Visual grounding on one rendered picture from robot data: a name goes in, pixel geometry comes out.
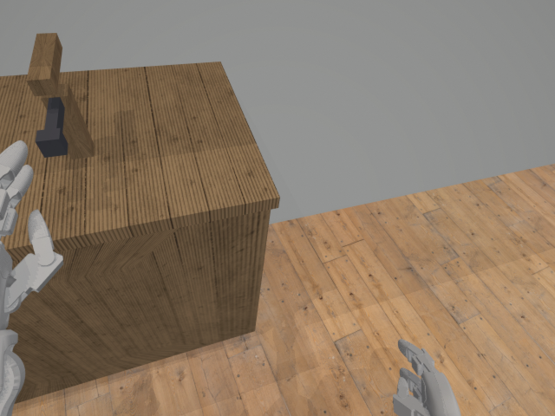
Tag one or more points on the left robot forearm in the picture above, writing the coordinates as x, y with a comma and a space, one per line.
12, 372

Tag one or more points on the tap lever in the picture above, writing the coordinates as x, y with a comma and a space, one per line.
51, 140

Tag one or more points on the counter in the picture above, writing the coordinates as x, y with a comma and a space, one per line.
160, 210

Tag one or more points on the right robot hand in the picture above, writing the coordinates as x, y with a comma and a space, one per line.
432, 394

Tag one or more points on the left robot hand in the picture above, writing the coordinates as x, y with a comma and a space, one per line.
34, 271

